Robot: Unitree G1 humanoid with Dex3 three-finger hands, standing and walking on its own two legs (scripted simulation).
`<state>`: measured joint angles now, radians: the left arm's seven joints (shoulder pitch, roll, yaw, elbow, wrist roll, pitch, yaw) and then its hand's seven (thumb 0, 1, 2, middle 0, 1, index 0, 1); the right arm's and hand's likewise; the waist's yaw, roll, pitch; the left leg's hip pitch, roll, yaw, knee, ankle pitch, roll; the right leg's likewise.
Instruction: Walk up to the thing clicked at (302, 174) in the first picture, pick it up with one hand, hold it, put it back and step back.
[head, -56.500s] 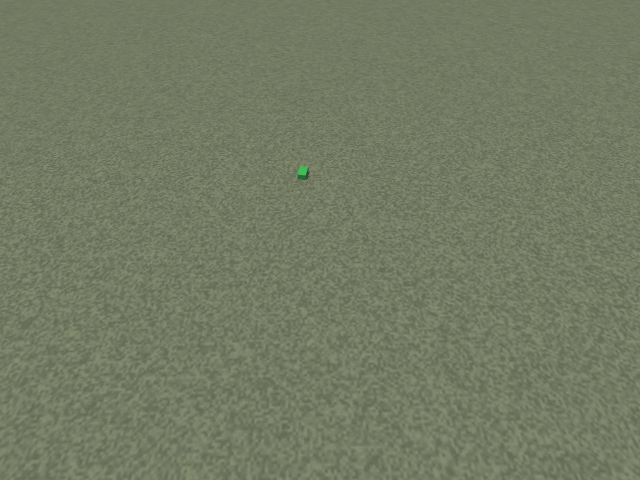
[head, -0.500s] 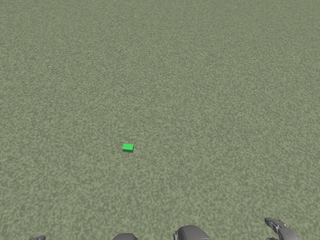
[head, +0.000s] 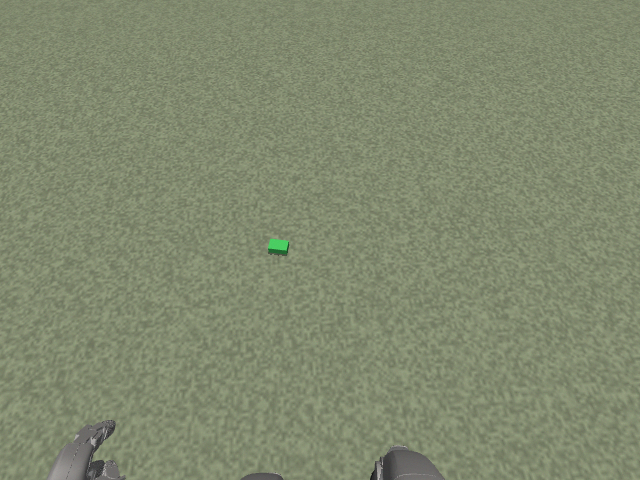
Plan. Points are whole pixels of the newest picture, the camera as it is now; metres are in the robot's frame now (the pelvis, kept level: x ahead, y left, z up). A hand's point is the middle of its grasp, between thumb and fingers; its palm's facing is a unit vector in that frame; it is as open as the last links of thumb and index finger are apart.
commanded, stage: step back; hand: left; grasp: from above
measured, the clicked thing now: (278, 246) +0.88 +0.16 -0.74
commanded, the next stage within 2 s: stand in 1.68 s
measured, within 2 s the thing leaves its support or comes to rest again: neither
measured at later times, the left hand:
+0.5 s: hand out of the picture -0.10 +0.25 -0.12, palm faces -0.06 -0.89 -0.45, open 7.4 cm
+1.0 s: hand out of the picture -0.23 +0.26 -0.14, palm faces -0.01 -0.92 -0.38, open 7.4 cm
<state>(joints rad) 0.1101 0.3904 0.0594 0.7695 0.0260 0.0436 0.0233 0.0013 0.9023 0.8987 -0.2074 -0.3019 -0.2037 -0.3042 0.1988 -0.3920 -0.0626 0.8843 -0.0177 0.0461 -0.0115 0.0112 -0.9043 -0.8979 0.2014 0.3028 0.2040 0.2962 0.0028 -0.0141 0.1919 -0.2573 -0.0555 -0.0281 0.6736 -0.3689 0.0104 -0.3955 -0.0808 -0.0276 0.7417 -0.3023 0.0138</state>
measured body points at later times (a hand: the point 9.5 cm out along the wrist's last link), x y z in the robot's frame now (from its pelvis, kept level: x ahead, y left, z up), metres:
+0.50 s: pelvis -0.17 -0.02 +0.01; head -0.13 -0.05 +0.46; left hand -0.10 +0.30 -0.09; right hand -0.07 -0.34 -0.12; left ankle -0.15 +0.13 -0.63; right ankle -0.16 -0.14 -0.71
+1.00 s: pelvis -0.26 -0.01 +0.01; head -0.26 -0.01 +0.46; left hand -0.23 +0.31 -0.11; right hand -0.18 -0.32 -0.11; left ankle -0.26 +0.12 -0.71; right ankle -0.26 -0.12 -0.71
